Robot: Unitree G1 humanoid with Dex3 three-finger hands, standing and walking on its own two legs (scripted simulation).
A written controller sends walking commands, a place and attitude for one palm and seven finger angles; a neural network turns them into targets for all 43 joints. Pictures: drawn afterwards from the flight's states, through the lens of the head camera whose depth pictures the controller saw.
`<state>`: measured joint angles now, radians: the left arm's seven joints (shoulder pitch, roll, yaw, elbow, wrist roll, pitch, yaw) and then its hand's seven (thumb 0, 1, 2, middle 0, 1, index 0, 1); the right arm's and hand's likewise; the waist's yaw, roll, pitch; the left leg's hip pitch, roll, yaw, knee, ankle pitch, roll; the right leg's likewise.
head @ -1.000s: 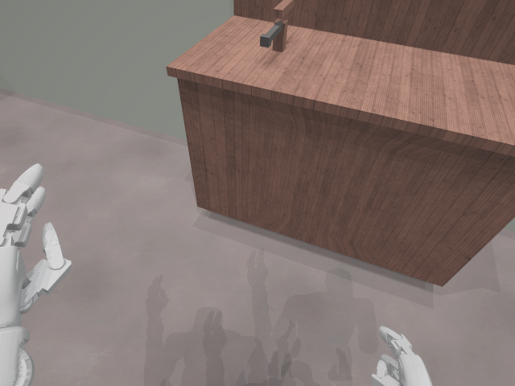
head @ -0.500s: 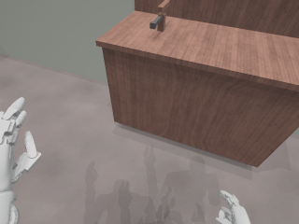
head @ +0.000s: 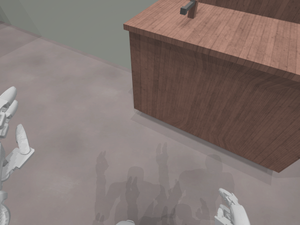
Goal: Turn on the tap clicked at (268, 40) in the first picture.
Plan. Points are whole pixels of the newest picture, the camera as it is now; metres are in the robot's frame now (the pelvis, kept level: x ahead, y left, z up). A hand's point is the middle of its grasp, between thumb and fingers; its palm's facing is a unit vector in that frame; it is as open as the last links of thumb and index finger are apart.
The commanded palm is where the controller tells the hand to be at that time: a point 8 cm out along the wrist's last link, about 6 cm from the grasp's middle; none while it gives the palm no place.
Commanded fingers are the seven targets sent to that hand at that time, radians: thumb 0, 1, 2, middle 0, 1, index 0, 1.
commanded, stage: walk around to get in front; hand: left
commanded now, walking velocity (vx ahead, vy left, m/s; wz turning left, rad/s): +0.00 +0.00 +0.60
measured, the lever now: (183, 10) +1.02 -0.10 +0.12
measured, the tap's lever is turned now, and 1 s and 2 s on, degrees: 0 0 0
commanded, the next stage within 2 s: none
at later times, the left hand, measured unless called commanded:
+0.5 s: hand out of the picture +0.07 +0.29 +0.20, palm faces +0.63 -0.65 -0.42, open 7.4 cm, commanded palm +0.01 +0.32 +0.19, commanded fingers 0.00 0.90 0.90 -0.20 -0.30 -0.20 -0.30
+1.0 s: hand out of the picture -0.07 +0.28 +0.18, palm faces +0.83 -0.37 -0.42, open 7.4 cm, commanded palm -0.13 +0.28 +0.19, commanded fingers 0.00 0.90 0.90 -0.20 -0.30 -0.20 -0.30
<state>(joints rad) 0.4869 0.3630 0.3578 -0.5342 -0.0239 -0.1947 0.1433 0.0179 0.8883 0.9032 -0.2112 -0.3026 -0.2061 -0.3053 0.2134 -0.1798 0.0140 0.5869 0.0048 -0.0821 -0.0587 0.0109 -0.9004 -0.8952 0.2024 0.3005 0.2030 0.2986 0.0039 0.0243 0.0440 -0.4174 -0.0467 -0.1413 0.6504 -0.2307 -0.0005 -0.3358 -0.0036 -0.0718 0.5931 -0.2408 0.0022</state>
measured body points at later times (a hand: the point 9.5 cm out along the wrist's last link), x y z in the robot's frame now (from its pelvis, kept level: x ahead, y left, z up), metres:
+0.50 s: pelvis -0.04 +0.00 +0.01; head -0.04 +0.02 +0.46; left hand +0.03 +0.32 +0.22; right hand +0.19 -0.13 -0.06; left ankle +0.00 +0.14 -0.72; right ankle -0.02 -0.13 -0.68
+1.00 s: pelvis -0.09 -0.04 +0.01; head -0.06 -0.03 +0.46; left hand -0.11 +0.29 +0.21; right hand +0.20 -0.15 -0.07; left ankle -0.17 +0.04 -0.72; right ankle -0.04 -0.11 -0.72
